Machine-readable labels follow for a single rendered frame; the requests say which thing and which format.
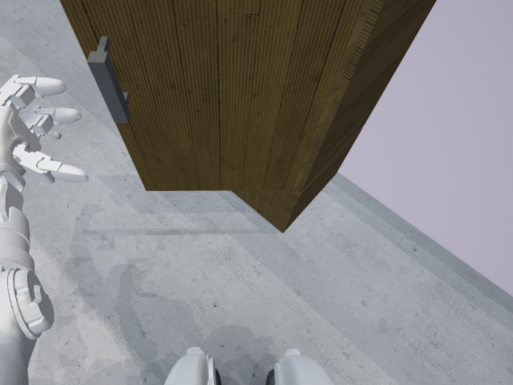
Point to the robot shin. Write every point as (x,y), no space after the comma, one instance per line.
(194,350)
(292,352)

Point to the left robot upper arm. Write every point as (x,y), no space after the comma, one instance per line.
(25,312)

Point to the left robot shin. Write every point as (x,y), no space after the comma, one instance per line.
(194,350)

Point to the robot left hand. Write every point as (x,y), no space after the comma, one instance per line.
(16,94)

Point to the cupboard door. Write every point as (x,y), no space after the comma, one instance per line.
(224,95)

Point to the handle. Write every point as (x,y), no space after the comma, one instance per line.
(101,67)

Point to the right robot shin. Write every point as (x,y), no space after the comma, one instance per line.
(292,352)

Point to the robot left forearm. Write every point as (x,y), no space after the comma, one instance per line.
(14,226)

